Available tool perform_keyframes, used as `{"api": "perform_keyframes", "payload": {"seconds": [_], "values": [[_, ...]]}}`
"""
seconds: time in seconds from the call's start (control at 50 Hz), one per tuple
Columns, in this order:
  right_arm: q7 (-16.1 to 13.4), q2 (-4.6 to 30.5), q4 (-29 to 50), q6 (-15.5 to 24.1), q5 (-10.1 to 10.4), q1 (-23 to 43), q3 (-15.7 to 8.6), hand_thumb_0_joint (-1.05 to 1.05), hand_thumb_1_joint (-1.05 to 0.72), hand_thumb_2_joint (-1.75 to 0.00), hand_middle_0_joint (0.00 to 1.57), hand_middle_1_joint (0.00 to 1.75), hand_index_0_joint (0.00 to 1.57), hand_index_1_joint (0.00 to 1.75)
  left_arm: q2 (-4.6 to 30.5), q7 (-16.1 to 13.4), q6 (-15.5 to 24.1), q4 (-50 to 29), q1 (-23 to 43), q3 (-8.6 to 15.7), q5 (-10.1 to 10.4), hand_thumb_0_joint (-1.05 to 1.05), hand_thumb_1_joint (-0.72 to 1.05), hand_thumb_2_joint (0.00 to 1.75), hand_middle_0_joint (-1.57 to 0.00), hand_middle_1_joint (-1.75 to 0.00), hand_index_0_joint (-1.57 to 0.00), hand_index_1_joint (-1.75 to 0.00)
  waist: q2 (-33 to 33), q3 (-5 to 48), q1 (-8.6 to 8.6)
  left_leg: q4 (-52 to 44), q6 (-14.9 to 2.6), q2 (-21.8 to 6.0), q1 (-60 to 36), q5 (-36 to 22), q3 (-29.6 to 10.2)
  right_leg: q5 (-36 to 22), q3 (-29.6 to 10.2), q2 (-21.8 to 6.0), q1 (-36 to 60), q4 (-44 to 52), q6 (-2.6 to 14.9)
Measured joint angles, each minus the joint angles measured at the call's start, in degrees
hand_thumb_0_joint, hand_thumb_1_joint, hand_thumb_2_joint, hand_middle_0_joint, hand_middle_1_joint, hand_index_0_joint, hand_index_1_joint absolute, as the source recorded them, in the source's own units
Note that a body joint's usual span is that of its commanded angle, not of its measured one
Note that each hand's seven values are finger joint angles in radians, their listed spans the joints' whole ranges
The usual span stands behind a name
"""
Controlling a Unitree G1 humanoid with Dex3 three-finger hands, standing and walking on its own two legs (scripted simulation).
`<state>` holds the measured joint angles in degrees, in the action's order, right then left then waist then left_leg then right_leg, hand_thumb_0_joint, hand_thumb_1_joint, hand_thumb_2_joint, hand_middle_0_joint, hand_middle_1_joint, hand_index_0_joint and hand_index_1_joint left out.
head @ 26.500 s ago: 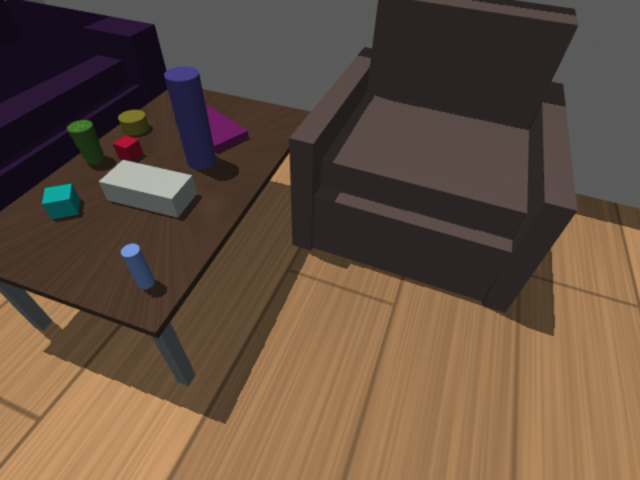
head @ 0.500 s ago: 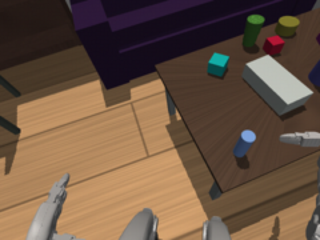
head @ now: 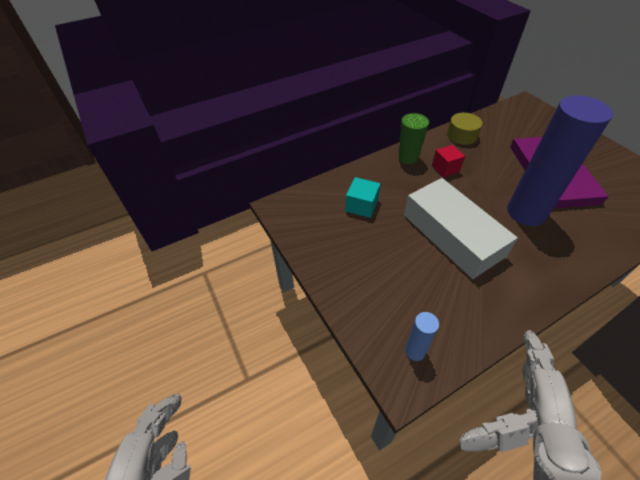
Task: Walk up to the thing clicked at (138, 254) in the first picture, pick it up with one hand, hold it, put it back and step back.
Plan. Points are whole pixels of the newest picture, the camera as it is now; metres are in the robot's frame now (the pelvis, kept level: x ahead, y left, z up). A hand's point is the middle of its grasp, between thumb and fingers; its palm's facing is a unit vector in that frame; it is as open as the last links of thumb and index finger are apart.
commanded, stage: home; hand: right
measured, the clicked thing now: (420, 337) +0.42 -0.18 -0.25
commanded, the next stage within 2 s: none
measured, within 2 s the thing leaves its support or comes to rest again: neither
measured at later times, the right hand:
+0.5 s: hand out of the picture +0.16 -0.16 -0.06, palm faces +0.15 +0.95 -0.28, open 17.5 cm
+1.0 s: hand out of the picture +0.15 -0.16 -0.06, palm faces +0.14 +0.95 -0.29, open 17.4 cm
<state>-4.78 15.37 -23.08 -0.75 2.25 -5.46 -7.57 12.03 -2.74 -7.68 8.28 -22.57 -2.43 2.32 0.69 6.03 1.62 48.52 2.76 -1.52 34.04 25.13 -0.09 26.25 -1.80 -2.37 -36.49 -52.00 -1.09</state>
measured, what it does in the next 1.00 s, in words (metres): stands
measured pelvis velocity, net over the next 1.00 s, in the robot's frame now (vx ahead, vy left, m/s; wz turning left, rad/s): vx -0.02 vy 0.02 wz -0.02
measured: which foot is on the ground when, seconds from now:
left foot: down 0.00-1.00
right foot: down 0.00-1.00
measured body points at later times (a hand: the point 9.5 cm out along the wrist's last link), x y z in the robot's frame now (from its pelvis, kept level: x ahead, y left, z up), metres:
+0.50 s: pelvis -0.02 +0.03 -0.01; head +0.01 +0.03 +0.44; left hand +0.15 +0.26 -0.09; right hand +0.14 -0.21 -0.04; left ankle -0.01 +0.15 -0.69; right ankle -0.01 -0.13 -0.69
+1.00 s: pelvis -0.02 +0.02 -0.01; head +0.01 +0.03 +0.44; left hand +0.14 +0.26 -0.09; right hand +0.14 -0.21 -0.04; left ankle -0.01 +0.15 -0.69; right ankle -0.01 -0.13 -0.69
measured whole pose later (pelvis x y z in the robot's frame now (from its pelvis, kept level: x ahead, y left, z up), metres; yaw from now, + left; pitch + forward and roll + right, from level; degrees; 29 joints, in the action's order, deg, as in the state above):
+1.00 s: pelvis -0.02 +0.02 -0.01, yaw -1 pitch +7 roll +1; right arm -8.2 11.2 -0.6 -12.4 1.0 -26.5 0.3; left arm 12.2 -8.7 5.4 28.6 -15.9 -1.0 1.0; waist -2.0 5.0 0.9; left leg 53.1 1.1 -1.0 33.8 26.5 1.1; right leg 26.1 -3.2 -2.8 -35.5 -54.4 -2.8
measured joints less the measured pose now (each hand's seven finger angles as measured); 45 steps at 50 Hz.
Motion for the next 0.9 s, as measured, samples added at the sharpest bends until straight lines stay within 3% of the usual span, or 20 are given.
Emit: {"api": "perform_keyframes", "payload": {"seconds": [0.06, 0.16, 0.26, 0.54, 0.9], "values": [[-0.1, -1.4, 5.6, -0.7, 0.3, -6.3, 2.3, -0.01, 0.52, -0.06, 0.07, 0.06, 0.07, 0.06, -0.8, -0.2, -0.2, 0.7, 0.3, 0.6, 0.1, 0.01, 0.87, 0.88, -0.20, -0.29, -0.20, -0.30, -0.3, 0.1, -0.43, -0.4, -0.18, 0.0, -1.1, 0.2, 0.0, 0.0, 0.0, -0.1, 1.3, 0.7, -0.20], [-1.2, -3.2, 14.2, -2.8, 0.4, -16.7, 5.7, -0.01, 0.53, -0.05, 0.06, 0.06, 0.06, 0.05, -0.6, -1.6, 0.9, 9.6, 4.2, 0.4, 0.4, 0.01, 0.89, 0.90, -0.21, -0.30, -0.20, -0.30, -1.4, 0.5, -0.18, 0.4, -0.51, 0.4, -1.8, 1.0, 0.3, 0.7, -0.3, -0.4, 2.0, 0.1, -0.52], [-1.7, -4.4, 17.9, -5.1, 0.1, -21.5, 7.9, -0.01, 0.54, -0.05, 0.06, 0.05, 0.06, 0.05, -0.4, -3.1, 2.2, 14.6, 5.8, 0.9, 0.2, 0.01, 0.90, 0.90, -0.21, -0.30, -0.20, -0.30, -2.2, 0.2, -0.77, 2.5, -0.86, 0.4, -1.3, 1.9, 0.7, 1.2, -0.8, -0.4, 1.7, -1.4, -0.90], [-3.1, -4.2, 20.7, -8.8, -0.9, -20.3, 7.7, -0.01, 0.54, -0.04, 0.06, 0.05, 0.06, 0.05, 0.6, -4.9, 9.2, 17.8, 6.4, 1.7, -0.7, 0.01, 0.90, 0.90, -0.21, -0.31, -0.20, -0.31, -2.6, -0.7, -0.68, 4.6, -1.90, 0.6, -0.6, 1.6, 1.2, -0.2, -1.5, -0.5, 1.5, -1.8, -1.84], [-3.3, -4.1, 22.3, -11.4, -1.2, -21.2, 7.9, -0.01, 0.53, -0.05, 0.06, 0.05, 0.06, 0.05, 0.4, -5.9, 12.8, 19.8, 6.7, 1.4, -1.2, 0.01, 0.90, 0.90, -0.21, -0.31, -0.20, -0.31, -2.8, -1.1, -0.60, 4.8, -1.83, 0.6, 0.0, 1.3, 1.4, -0.5, -1.6, -0.5, 0.7, -2.3, -1.83]]}}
